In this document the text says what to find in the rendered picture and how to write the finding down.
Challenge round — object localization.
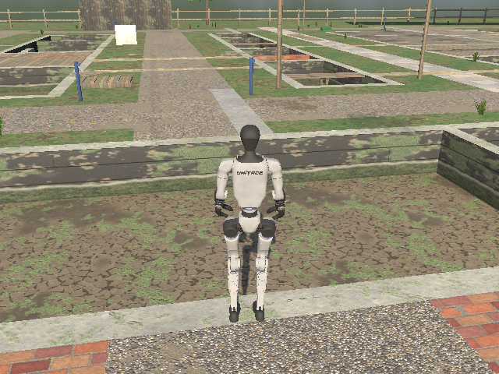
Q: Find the left robot hand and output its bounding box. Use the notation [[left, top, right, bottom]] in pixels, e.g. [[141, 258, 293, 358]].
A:
[[215, 204, 233, 217]]

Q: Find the robot right upper arm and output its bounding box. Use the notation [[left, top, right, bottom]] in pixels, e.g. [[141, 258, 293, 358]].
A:
[[266, 158, 284, 200]]

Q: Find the robot left upper arm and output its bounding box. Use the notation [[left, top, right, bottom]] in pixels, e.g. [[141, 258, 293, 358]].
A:
[[216, 158, 234, 200]]

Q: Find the right robot forearm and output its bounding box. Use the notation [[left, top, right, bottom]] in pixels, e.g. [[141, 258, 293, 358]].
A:
[[274, 189, 285, 210]]

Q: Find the robot right shin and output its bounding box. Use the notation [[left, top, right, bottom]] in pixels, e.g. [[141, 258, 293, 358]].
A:
[[255, 257, 268, 311]]

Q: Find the left robot forearm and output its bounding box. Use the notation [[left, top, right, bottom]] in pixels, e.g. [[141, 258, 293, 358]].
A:
[[214, 189, 225, 209]]

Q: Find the right robot hand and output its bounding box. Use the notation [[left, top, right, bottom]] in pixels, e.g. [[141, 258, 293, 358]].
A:
[[267, 205, 285, 220]]

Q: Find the left robot foot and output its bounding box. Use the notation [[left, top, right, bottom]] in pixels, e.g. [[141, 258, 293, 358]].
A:
[[229, 302, 241, 323]]

